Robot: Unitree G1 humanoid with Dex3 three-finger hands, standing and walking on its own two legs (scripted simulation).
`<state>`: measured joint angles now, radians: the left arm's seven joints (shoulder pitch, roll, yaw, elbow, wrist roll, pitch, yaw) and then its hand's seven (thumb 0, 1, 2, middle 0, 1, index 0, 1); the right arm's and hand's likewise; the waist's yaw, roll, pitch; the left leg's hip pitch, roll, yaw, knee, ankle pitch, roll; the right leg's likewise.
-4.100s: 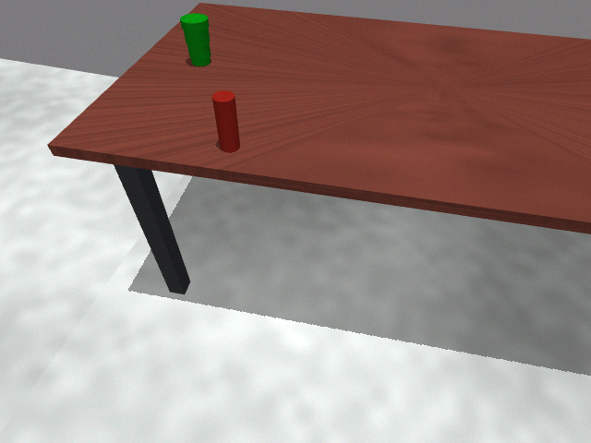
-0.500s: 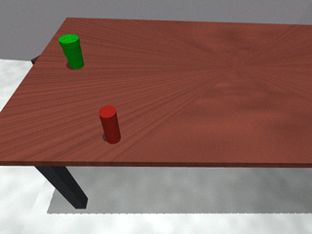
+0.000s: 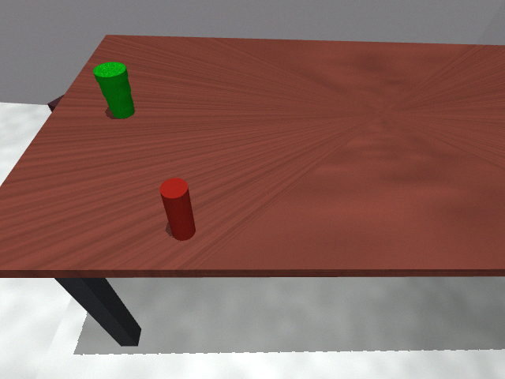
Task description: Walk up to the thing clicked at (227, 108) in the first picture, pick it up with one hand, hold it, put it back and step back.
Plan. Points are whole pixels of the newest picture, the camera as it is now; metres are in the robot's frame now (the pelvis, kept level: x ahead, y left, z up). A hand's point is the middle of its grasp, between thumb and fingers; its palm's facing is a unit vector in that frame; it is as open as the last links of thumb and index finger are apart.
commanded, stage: stand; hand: left
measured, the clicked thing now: (179, 211) +0.41 +0.13 +0.02
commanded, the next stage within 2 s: rise first in 1.64 s
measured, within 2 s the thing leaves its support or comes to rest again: neither
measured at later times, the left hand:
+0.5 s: hand out of the picture +0.06 +0.26 -0.16, palm faces -0.03 -0.94 -0.34, open 7.4 cm
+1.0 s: hand out of the picture +0.07 +0.26 -0.16, palm faces -0.03 -0.94 -0.34, open 7.4 cm
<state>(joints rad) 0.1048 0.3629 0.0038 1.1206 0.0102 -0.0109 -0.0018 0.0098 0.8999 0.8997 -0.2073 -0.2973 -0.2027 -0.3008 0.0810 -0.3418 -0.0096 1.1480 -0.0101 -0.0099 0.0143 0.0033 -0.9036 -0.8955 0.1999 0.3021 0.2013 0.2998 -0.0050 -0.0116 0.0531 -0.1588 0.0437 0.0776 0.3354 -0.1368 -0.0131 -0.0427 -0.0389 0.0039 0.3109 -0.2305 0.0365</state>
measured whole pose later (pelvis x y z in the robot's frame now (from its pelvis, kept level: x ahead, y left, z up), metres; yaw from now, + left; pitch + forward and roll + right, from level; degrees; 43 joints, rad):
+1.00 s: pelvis +0.00 +0.00 +0.00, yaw +0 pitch -2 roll +0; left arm 0.13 0.36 0.00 1.11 0.01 -0.01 0.00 0.01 0.90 0.90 -0.21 -0.30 -0.20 -0.30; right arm 0.09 -0.34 -0.01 1.14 -0.01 -0.01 0.01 0.00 -0.90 -0.90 0.20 0.30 0.20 0.30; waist 0.00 -0.02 0.05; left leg -0.16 0.04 0.07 0.34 -0.14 -0.01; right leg -0.04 -0.04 0.00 0.30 -0.23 0.04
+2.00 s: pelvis -0.01 +0.00 -0.01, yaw +1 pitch +2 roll +0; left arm 0.05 0.30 0.13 0.84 -0.04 -0.09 0.06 0.01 0.43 0.45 -0.10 -0.11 -0.09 -0.11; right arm 0.05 -0.27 -0.11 0.88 0.05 -0.09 -0.05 0.00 -0.43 -0.45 0.08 0.11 0.08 0.10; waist 0.01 0.00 0.05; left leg -0.31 0.05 0.06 0.44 -0.15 -0.01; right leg -0.20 -0.03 -0.01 0.43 -0.26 0.03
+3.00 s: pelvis +0.00 -0.02 +0.00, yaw +2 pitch -4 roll +0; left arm 0.46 0.32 0.26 -0.06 -0.04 -0.23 0.04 -0.01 -0.54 0.02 -0.06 -0.02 -0.04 -0.04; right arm 0.22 -0.25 -0.17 0.65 0.02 -0.09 -0.06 -0.01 0.55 -0.02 0.05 0.05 0.05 0.05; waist 0.05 0.04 0.06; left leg -0.15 0.05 0.03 0.36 -0.14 -0.03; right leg -0.04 -0.03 -0.04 0.39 -0.28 0.01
